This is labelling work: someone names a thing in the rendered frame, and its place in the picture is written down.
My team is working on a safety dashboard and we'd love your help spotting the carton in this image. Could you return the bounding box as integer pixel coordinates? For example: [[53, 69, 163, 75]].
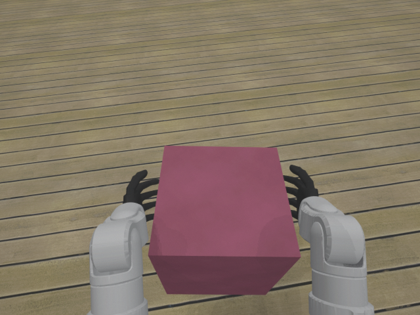
[[148, 146, 301, 295]]

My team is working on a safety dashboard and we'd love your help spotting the left robot hand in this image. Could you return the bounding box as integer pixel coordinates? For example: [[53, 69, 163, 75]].
[[123, 170, 159, 222]]

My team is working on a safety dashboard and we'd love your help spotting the right robot hand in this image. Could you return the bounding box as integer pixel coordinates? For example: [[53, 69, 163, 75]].
[[283, 165, 318, 220]]

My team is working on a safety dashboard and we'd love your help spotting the right robot forearm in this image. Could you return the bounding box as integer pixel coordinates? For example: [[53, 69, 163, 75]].
[[298, 196, 375, 315]]

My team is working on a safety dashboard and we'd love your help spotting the left robot forearm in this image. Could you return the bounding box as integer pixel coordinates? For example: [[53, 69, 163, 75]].
[[87, 202, 149, 315]]

